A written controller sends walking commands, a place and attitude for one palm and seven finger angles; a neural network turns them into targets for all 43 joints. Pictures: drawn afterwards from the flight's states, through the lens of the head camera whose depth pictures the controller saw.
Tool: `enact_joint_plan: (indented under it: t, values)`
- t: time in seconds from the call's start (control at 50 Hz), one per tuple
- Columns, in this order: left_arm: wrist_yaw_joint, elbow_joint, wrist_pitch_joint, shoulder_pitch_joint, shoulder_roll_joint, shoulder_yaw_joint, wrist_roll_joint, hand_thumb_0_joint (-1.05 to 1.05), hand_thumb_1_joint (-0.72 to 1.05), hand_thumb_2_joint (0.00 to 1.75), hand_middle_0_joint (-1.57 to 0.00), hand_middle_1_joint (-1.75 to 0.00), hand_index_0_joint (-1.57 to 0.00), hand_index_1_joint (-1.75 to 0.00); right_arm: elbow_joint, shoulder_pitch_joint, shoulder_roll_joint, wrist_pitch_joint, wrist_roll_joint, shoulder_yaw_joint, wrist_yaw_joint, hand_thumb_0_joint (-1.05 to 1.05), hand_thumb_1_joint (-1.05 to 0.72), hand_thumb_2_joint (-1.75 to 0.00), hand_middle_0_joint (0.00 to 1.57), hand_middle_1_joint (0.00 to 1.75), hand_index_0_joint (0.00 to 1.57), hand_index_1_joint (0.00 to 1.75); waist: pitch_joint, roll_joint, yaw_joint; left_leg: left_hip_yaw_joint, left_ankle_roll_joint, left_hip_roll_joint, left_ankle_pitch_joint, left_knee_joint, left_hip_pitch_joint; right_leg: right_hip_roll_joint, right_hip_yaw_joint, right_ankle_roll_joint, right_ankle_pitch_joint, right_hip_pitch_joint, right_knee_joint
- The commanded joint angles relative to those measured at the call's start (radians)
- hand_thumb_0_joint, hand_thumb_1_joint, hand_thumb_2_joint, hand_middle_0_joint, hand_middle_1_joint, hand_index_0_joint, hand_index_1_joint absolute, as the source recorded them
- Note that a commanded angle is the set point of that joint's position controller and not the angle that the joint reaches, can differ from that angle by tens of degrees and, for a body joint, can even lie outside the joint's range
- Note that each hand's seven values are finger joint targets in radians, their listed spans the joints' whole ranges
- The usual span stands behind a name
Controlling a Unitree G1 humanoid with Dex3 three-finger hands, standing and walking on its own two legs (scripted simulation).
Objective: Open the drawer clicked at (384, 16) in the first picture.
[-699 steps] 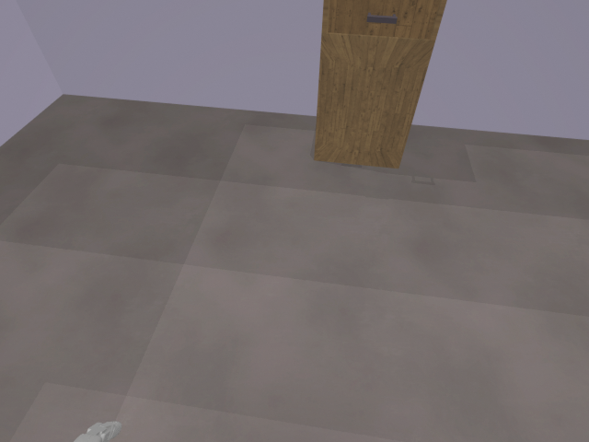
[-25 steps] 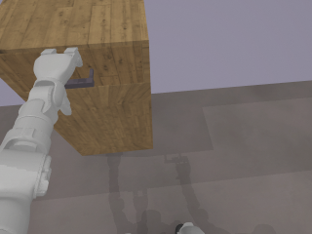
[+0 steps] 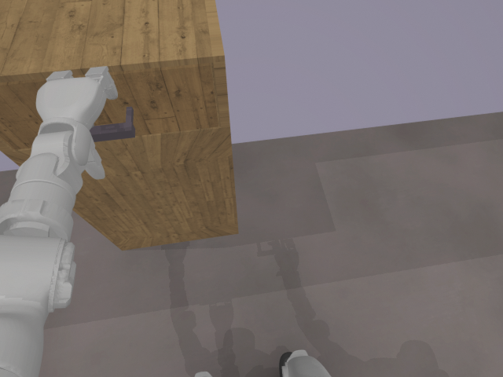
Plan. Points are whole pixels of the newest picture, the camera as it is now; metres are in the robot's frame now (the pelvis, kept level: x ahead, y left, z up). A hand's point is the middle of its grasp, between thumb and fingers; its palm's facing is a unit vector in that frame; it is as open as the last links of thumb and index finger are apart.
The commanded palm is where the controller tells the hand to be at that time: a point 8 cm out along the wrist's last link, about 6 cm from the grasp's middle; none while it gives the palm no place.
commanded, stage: move the hooked fingers above the handle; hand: left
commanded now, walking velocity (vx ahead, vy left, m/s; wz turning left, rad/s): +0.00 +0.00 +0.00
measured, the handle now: (102, 124) +0.56 +0.23 +0.02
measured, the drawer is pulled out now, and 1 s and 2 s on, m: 0.00 0.00 0.00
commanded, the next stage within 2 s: lower the fingers behind the handle in 1.18 s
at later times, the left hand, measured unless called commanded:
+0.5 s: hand (95, 122) +0.52 +0.22 +0.07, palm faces +0.00 -0.03 -1.00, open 13.8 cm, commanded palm +0.50 +0.23 +0.12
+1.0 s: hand (99, 120) +0.52 +0.21 +0.07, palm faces +0.00 -0.03 -1.00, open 13.8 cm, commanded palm +0.50 +0.23 +0.12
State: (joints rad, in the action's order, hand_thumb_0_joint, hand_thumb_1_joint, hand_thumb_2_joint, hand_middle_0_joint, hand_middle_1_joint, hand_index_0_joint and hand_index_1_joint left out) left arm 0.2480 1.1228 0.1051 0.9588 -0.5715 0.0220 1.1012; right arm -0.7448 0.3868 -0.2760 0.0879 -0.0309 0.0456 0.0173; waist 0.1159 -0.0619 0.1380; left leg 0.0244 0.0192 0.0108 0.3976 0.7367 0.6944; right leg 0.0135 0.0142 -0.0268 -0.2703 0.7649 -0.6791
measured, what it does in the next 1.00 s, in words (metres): stands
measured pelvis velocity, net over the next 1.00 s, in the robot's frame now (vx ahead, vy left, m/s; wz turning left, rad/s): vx -0.01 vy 0.00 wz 0.02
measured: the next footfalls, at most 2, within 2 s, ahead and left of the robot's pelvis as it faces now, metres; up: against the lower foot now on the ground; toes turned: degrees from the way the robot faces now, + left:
none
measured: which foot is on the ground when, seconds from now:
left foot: down 0.00-1.00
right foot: down 0.00-1.00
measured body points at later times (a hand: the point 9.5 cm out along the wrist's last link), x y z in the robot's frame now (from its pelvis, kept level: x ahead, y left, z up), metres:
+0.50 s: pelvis +0.00 +0.00 +0.00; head +0.11 -0.01 +0.44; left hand +0.51 +0.22 +0.12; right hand +0.01 -0.28 -0.13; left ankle -0.04 +0.10 -0.71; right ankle +0.02 -0.14 -0.71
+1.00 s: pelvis -0.01 +0.00 +0.00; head +0.11 -0.01 +0.43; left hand +0.51 +0.21 +0.13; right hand -0.01 -0.29 -0.13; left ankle -0.04 +0.10 -0.71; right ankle +0.02 -0.14 -0.71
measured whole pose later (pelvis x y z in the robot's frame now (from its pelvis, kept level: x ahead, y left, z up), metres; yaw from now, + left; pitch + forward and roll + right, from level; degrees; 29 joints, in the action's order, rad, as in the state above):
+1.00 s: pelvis -0.01 +0.00 +0.00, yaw +1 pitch +20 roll -1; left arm 0.27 1.14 0.12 1.01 -0.55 -0.02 1.10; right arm -0.74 0.36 -0.29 0.06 -0.03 0.05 0.03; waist 0.11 -0.05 0.14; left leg 0.01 0.01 0.01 0.39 0.74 0.70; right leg 0.02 0.00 -0.02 -0.27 0.77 -0.69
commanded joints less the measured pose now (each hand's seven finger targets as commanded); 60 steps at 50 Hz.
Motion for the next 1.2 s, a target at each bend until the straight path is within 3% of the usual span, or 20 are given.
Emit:
enact_joint_plan:
  t: [0.0, 0.08, 0.2, 0.22, 0.24, 0.36, 0.4, 0.44, 0.5, 0.54, 0.6, 0.66, 0.7, 0.76, 0.82, 0.88, 0.96, 1.0, 1.08, 1.18]
  values:
    - [0.069, -0.21, -0.032, 0.461, -0.326, 0.091, -0.016, 0.0, -0.5, 0.3, -0.3, -1.2, -0.3, -1.2, 0.047, 0.133, -0.176, -0.01, -0.006, 0.061, 0.008, 0.0, -0.9, -0.9, 0.2, 0.3, 0.2, 0.3, 0.501, -0.012, -0.013, -0.012, 0.005, -0.023, -0.553, -0.044, -0.222, -0.051, -0.043, 0.05, 0.376, -0.339, 0.01]
    - [0.048, -0.175, -0.06, 0.439, -0.314, 0.064, -0.019, 0.0, -0.5, 0.3, -0.3, -1.2, -0.3, -1.2, 0.043, 0.129, -0.177, -0.007, 0.002, 0.061, 0.01, 0.0, -0.9, -0.9, 0.2, 0.3, 0.2, 0.3, 0.478, 0.011, -0.006, -0.003, 0.01, -0.025, -0.48, -0.06, -0.213, -0.05, -0.039, 0.045, 0.348, -0.347, 0.029]
    - [-0.004, -0.218, -0.015, 0.499, -0.223, -0.013, -0.027, 0.0, -0.5, 0.3, -0.3, -1.2, -0.3, -1.2, 0.046, 0.143, -0.167, -0.018, 0.011, 0.07, 0.026, 0.0, -0.9, -0.9, 0.2, 0.3, 0.2, 0.3, 0.466, -0.015, 0.026, -0.019, 0.008, -0.02, -0.506, -0.066, -0.296, -0.053, -0.04, 0.047, 0.325, -0.3, 0.055]
    - [-0.009, -0.218, -0.004, 0.502, -0.177, -0.049, -0.03, 0.0, -0.5, 0.3, -0.3, -1.2, -0.3, -1.2, 0.043, 0.151, -0.16, -0.022, 0.01, 0.073, 0.026, 0.0, -0.9, -0.9, 0.2, 0.3, 0.2, 0.3, 0.464, -0.029, 0.031, -0.023, 0.007, -0.019, -0.514, -0.064, -0.316, -0.054, -0.041, 0.046, 0.312, -0.279, 0.058]
    - [-0.012, -0.193, -0.002, 0.49, -0.169, -0.049, -0.033, 0.0, -0.5, 0.3, -0.3, -1.2, -0.3, -1.2, 0.037, 0.152, -0.161, -0.023, 0.011, 0.073, 0.026, 0.0, -0.9, -0.9, 0.2, 0.3, 0.2, 0.3, 0.417, -0.02, 0.037, -0.025, 0.006, -0.018, -0.492, -0.063, -0.309, -0.057, -0.045, 0.048, 0.289, -0.248, 0.062]
    - [0.041, -0.222, 0.017, 0.523, -0.216, 0.007, -0.018, 0.0, -0.5, 0.3, -0.3, -1.2, -0.3, -1.2, 0.038, 0.145, -0.159, -0.029, -0.004, 0.067, 0.019, 0.0, -0.9, -0.9, 0.2, 0.3, 0.2, 0.3, 0.452, -0.082, 0.012, -0.035, -0.009, -0.02, -0.57, -0.043, -0.314, -0.055, -0.053, 0.055, 0.304, -0.228, 0.025]
    - [0.064, -0.2, -0.003, 0.485, -0.289, 0.075, -0.017, 0.0, -0.5, 0.3, -0.3, -1.2, -0.3, -1.2, 0.041, 0.134, -0.168, -0.021, -0.008, 0.062, 0.013, 0.0, -0.9, -0.9, 0.2, 0.3, 0.2, 0.3, 0.476, -0.05, -0.01, -0.026, -0.007, -0.023, -0.599, -0.031, -0.279, -0.056, -0.05, 0.055, 0.34, -0.268, 0.009]
    - [0.083, -0.167, -0.039, 0.482, -0.294, 0.066, -0.009, 0.0, -0.5, 0.3, -0.3, -1.2, -0.3, -1.2, 0.046, 0.128, -0.164, -0.017, -0.011, 0.055, 0.009, 0.0, -0.9, -0.9, 0.2, 0.3, 0.2, 0.3, 0.466, -0.03, -0.004, -0.013, 0.001, -0.029, -0.56, -0.035, -0.224, -0.051, -0.048, 0.05, 0.372, -0.304, 0.003]
    - [0.085, -0.167, -0.083, 0.439, -0.346, 0.105, -0.003, 0.0, -0.5, 0.3, -0.3, -1.2, -0.3, -1.2, 0.058, 0.107, -0.173, -0.008, -0.008, 0.052, 0.004, 0.0, -0.9, -0.9, 0.2, 0.3, 0.2, 0.3, 0.513, -0.017, -0.033, -0.002, 0.004, -0.032, -0.577, -0.036, -0.199, -0.048, -0.04, 0.05, 0.416, -0.365, -0.008]
    - [0.082, -0.179, -0.1, 0.438, -0.316, 0.074, 0.001, 0.0, -0.5, 0.3, -0.3, -1.2, -0.3, -1.2, 0.066, 0.104, -0.168, -0.005, -0.003, 0.053, 0.002, 0.0, -0.9, -0.9, 0.2, 0.3, 0.2, 0.3, 0.512, -0.026, -0.028, 0.001, 0.002, -0.029, -0.566, -0.043, -0.213, -0.048, -0.043, 0.046, 0.406, -0.363, 0.001]
    - [0.058, -0.177, -0.111, 0.426, -0.31, 0.07, -0.014, 0.0, -0.5, 0.3, -0.3, -1.2, -0.3, -1.2, 0.071, 0.096, -0.173, 0.0, 0.003, 0.054, 0.008, 0.0, -0.9, -0.9, 0.2, 0.3, 0.2, 0.3, 0.501, 0.03, -0.022, 0.005, 0.01, -0.029, -0.516, -0.059, -0.204, -0.047, -0.038, 0.043, 0.4, -0.395, 0.02]
    - [0.014, -0.155, -0.095, 0.435, -0.294, 0.035, -0.022, 0.0, -0.5, 0.3, -0.3, -1.2, -0.3, -1.2, 0.068, 0.103, -0.174, -0.007, 0.016, 0.054, 0.023, 0.0, -0.9, -0.9, 0.2, 0.3, 0.2, 0.3, 0.436, 0.073, -0.001, 0.005, 0.019, -0.031, -0.398, -0.084, -0.185, -0.045, -0.031, 0.037, 0.332, -0.386, 0.052]
    - [-0.01, -0.196, -0.057, 0.508, -0.226, -0.024, -0.025, 0.0, -0.5, 0.3, -0.3, -1.2, -0.3, -1.2, 0.066, 0.117, -0.166, -0.018, 0.02, 0.061, 0.034, 0.0, -0.9, -0.9, 0.2, 0.3, 0.2, 0.3, 0.432, 0.057, 0.034, -0.001, 0.022, -0.03, -0.382, -0.086, -0.227, -0.046, -0.027, 0.038, 0.306, -0.35, 0.074]
    - [-0.026, -0.221, 0.0, 0.526, -0.186, -0.052, -0.026, 0.0, -0.5, 0.3, -0.3, -1.2, -0.3, -1.2, 0.051, 0.138, -0.161, -0.034, 0.015, 0.068, 0.041, 0.0, -0.9, -0.9, 0.2, 0.3, 0.2, 0.3, 0.429, -0.001, 0.038, -0.016, 0.017, -0.028, -0.397, -0.078, -0.28, -0.049, -0.03, 0.044, 0.266, -0.285, 0.072]
    - [-0.012, -0.216, 0.04, 0.543, -0.191, -0.039, -0.031, 0.0, -0.5, 0.3, -0.3, -1.2, -0.3, -1.2, 0.035, 0.151, -0.159, -0.04, 0.008, 0.071, 0.044, 0.0, -0.9, -0.9, 0.2, 0.3, 0.2, 0.3, 0.427, -0.017, 0.044, -0.025, 0.011, -0.028, -0.41, -0.064, -0.287, -0.051, -0.033, 0.047, 0.252, -0.244, 0.062]
    - [0.036, -0.198, 0.038, 0.538, -0.232, 0.012, -0.018, 0.0, -0.5, 0.3, -0.3, -1.2, -0.3, -1.2, 0.029, 0.15, -0.16, -0.044, 0.0, 0.064, 0.031, 0.0, -0.9, -0.9, 0.2, 0.3, 0.2, 0.3, 0.426, -0.069, 0.019, -0.032, -0.001, -0.029, -0.456, -0.054, -0.268, -0.052, -0.045, 0.057, 0.255, -0.221, 0.03]
    - [0.099, -0.112, -0.039, 0.489, -0.315, 0.075, 0.0, 0.0, -0.5, 0.3, -0.3, -1.2, -0.3, -1.2, 0.032, 0.129, -0.171, -0.033, -0.008, 0.047, 0.012, 0.0, -0.9, -0.9, 0.2, 0.3, 0.2, 0.3, 0.435, -0.036, -0.009, -0.015, 0.001, -0.037, -0.451, -0.042, -0.17, -0.049, -0.048, 0.054, 0.292, -0.269, 0.0]
    - [0.113, -0.121, -0.075, 0.486, -0.342, 0.097, 0.005, 0.0, -0.5, 0.3, -0.3, -1.2, -0.3, -1.2, 0.042, 0.117, -0.175, -0.03, -0.011, 0.047, 0.007, 0.0, -0.9, -0.9, 0.2, 0.3, 0.2, 0.3, 0.498, -0.02, -0.02, -0.002, 0.005, -0.037, -0.48, -0.037, -0.167, -0.048, -0.043, 0.051, 0.346, -0.326, -0.007]
    - [0.102, -0.089, -0.142, 0.493, -0.369, 0.083, 0.013, 0.0, -0.5, 0.3, -0.3, -1.2, -0.3, -1.2, 0.052, 0.107, -0.183, -0.015, 0.002, 0.041, 0.008, 0.0, -0.9, -0.9, 0.2, 0.3, 0.2, 0.3, 0.477, 0.028, -0.013, 0.009, 0.01, -0.038, -0.407, -0.056, -0.125, -0.044, -0.037, 0.041, 0.331, -0.36, 0.01]
    - [0.035, -0.099, -0.14, 0.473, -0.344, 0.048, -0.01, 0.0, -0.5, 0.3, -0.3, -1.2, -0.3, -1.2, 0.065, 0.097, -0.183, -0.015, 0.017, 0.041, 0.025, 0.0, -0.9, -0.9, 0.2, 0.3, 0.2, 0.3, 0.468, 0.05, -0.004, 0.015, 0.019, -0.035, -0.355, -0.079, -0.149, -0.04, -0.026, 0.033, 0.31, -0.383, 0.04]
